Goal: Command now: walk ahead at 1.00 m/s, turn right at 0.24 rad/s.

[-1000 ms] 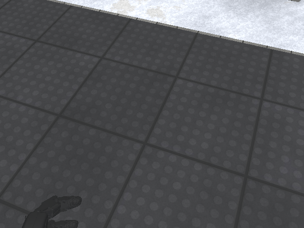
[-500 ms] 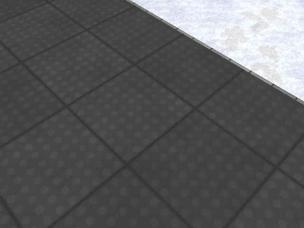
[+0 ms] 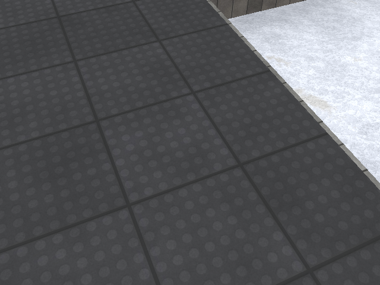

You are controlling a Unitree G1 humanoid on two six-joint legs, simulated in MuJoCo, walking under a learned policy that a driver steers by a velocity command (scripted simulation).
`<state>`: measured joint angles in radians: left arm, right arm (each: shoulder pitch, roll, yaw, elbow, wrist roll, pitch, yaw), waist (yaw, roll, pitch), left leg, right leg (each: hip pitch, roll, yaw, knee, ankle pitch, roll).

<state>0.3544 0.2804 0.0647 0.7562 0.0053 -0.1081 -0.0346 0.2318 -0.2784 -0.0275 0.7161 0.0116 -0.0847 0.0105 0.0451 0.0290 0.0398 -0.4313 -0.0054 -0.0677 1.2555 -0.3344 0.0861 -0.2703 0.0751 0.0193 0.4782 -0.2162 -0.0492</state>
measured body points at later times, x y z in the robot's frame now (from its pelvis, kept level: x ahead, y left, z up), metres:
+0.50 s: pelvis +0.43 -0.02 +0.00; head +0.44 -0.03 +0.45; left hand +0.70 +0.18 -0.07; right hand +0.35 -0.32 -0.12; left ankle +0.42 +0.14 -0.73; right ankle +0.44 -0.15 -0.64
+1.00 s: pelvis +0.80 -0.26 +0.00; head +0.81 -0.27 +0.45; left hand +0.96 -0.06 -0.13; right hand +0.78 -0.55 -0.11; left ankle +1.04 -0.19 -0.65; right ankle +0.72 -0.28 -0.73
